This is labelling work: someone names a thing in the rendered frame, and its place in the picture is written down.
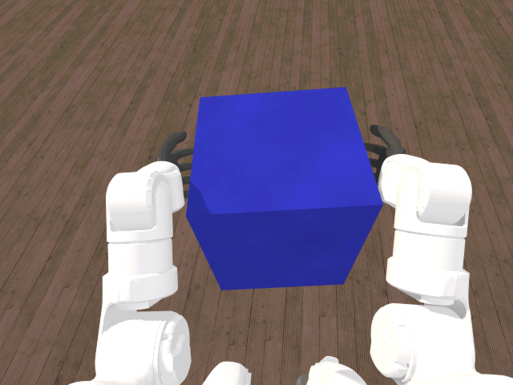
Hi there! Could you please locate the right robot thigh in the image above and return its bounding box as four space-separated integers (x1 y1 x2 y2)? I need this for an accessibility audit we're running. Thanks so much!
308 362 367 385

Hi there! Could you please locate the robot right upper arm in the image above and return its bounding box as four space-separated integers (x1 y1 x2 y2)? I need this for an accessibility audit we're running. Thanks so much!
370 303 513 385

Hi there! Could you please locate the left robot forearm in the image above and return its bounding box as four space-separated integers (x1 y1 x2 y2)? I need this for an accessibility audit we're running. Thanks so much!
95 161 184 373

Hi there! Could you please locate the carton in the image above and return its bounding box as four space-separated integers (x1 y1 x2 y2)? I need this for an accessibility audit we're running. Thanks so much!
186 87 383 290

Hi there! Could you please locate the robot thigh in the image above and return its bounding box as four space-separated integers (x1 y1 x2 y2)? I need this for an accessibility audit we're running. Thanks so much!
202 362 252 385
308 362 367 385

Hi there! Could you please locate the left robot hand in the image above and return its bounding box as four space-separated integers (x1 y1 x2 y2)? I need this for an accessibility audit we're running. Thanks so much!
156 131 194 198

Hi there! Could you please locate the right robot hand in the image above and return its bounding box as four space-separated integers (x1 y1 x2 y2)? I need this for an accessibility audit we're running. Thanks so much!
364 125 406 185

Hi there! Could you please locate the right robot forearm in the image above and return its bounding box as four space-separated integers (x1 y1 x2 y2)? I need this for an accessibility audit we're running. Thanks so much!
378 154 475 352

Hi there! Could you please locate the left robot thigh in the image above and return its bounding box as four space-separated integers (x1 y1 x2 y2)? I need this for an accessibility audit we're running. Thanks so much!
202 362 252 385

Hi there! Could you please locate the robot left upper arm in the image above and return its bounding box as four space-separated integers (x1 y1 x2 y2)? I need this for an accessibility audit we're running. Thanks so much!
69 311 192 385

